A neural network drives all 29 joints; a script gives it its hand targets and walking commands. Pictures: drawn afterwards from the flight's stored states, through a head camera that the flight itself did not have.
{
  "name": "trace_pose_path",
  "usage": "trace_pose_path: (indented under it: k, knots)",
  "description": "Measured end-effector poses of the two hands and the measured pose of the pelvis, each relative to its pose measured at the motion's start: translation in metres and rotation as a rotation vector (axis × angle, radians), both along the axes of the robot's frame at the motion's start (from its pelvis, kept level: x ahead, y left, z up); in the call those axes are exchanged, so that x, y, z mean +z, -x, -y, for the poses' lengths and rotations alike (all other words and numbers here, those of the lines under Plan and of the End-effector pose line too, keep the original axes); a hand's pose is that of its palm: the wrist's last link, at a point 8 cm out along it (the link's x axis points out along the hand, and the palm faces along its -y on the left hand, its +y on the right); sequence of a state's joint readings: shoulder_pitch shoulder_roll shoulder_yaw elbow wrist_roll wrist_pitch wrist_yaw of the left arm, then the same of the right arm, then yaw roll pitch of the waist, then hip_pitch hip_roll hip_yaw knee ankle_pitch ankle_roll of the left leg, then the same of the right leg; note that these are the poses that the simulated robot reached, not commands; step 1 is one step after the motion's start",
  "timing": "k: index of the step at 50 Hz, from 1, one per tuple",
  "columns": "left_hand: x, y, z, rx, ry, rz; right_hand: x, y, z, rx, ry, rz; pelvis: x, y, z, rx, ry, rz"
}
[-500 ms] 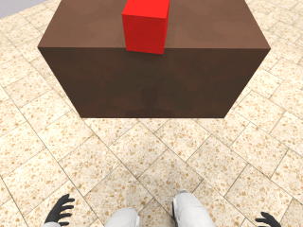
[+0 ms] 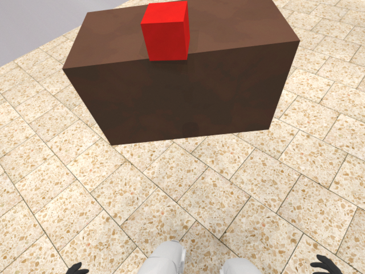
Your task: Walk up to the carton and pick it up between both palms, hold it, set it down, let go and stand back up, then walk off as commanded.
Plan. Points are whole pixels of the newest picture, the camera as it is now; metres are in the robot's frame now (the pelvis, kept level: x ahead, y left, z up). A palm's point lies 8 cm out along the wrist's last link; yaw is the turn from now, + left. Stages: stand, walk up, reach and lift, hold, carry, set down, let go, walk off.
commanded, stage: walk off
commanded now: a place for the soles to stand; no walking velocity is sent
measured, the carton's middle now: (168, 31) +1.03 +0.07 -0.03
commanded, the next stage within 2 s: stand in 1.02 s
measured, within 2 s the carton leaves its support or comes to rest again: neither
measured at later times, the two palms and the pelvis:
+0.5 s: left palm out of the picture -0.05 +0.32 -0.11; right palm out of the picture -0.01 -0.25 -0.10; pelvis -0.08 +0.02 +0.01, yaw +2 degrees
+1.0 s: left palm out of the picture -0.03 +0.31 -0.09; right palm out of the picture +0.02 -0.27 -0.09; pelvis -0.09 +0.02 +0.02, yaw +4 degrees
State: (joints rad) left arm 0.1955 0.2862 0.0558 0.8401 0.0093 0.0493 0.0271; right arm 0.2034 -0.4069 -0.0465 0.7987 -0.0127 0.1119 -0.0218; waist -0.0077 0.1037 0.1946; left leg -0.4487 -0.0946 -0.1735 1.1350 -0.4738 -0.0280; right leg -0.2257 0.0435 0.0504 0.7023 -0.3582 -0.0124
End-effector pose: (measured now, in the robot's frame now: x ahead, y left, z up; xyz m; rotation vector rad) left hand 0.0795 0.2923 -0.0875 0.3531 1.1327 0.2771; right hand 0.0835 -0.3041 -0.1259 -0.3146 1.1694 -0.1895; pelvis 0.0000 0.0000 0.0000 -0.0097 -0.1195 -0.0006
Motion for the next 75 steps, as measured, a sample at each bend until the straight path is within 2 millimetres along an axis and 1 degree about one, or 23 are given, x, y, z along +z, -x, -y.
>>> trace_pose_path:
  k: [4, 8, 11, 14, 17, 20, 23, 27, 30, 35, 40, 43, 48, 57, 67, 75]
  knots:
    - [0.005, 0.011, 0.005, -0.004, 0.004, 0.069, 0.000, 0.022, 0.005, 0.017, 0.012, 0.003, -0.001, 0.022, -0.005, 0.015, -0.005, 0.002]
    - [0.001, 0.023, 0.005, -0.012, 0.034, 0.130, 0.003, 0.045, 0.002, 0.024, 0.019, -0.008, -0.004, 0.041, -0.012, 0.048, 0.003, -0.006]
    - [-0.011, 0.036, -0.002, -0.003, 0.072, 0.147, 0.008, 0.065, -0.008, 0.031, 0.030, -0.018, -0.007, 0.055, -0.020, 0.078, -0.006, -0.004]
    - [-0.019, 0.059, -0.010, 0.046, 0.109, 0.108, 0.019, 0.086, -0.024, 0.027, 0.022, -0.015, -0.001, 0.063, -0.024, 0.053, -0.031, 0.006]
    - [-0.024, 0.081, -0.018, 0.066, 0.115, 0.056, 0.028, 0.102, -0.038, 0.022, 0.012, 0.000, 0.005, 0.067, -0.022, 0.061, -0.026, 0.006]
    - [-0.028, 0.102, -0.025, 0.061, 0.105, 0.008, 0.029, 0.106, -0.046, 0.021, -0.002, 0.009, 0.006, 0.072, -0.019, 0.042, -0.026, 0.006]
    - [-0.029, 0.119, -0.028, 0.060, 0.083, -0.042, 0.024, 0.101, -0.050, 0.018, -0.024, 0.030, 0.005, 0.078, -0.018, 0.024, -0.011, 0.017]
    - [-0.021, 0.130, -0.027, 0.066, 0.077, -0.047, 0.024, 0.090, -0.052, 0.022, -0.050, 0.056, 0.009, 0.085, -0.019, 0.038, -0.013, 0.022]
    - [-0.013, 0.131, -0.025, 0.074, 0.077, -0.024, 0.026, 0.081, -0.050, 0.043, -0.052, 0.076, 0.013, 0.088, -0.021, 0.047, -0.019, 0.017]
    - [-0.005, 0.128, -0.023, 0.081, 0.074, 0.019, 0.031, 0.064, -0.044, 0.062, -0.048, 0.112, 0.016, 0.092, -0.020, 0.059, -0.021, 0.012]
    - [-0.002, 0.124, -0.020, 0.080, 0.078, 0.031, 0.035, 0.056, -0.039, 0.061, -0.045, 0.130, 0.017, 0.094, -0.019, 0.063, -0.023, 0.002]
    - [-0.003, 0.121, -0.018, 0.083, 0.084, 0.029, 0.036, 0.057, -0.037, 0.055, -0.043, 0.120, 0.018, 0.093, -0.018, 0.065, -0.024, -0.006]
    - [-0.005, 0.116, -0.015, 0.085, 0.093, 0.020, 0.034, 0.064, -0.036, 0.040, -0.042, 0.079, 0.020, 0.088, -0.017, 0.067, -0.022, -0.017]
    - [-0.008, 0.102, -0.008, 0.069, 0.118, -0.029, 0.027, 0.074, -0.039, 0.014, -0.044, -0.013, 0.024, 0.077, -0.018, 0.058, -0.016, -0.033]
    - [-0.008, 0.080, -0.003, 0.053, 0.126, -0.039, 0.028, 0.068, -0.039, -0.013, -0.035, -0.033, 0.028, 0.069, -0.018, 0.050, -0.014, -0.038]
    - [-0.008, 0.074, -0.003, 0.055, 0.128, -0.039, 0.031, 0.062, -0.040, -0.023, -0.034, -0.021, 0.029, 0.065, -0.019, 0.045, -0.013, -0.042]
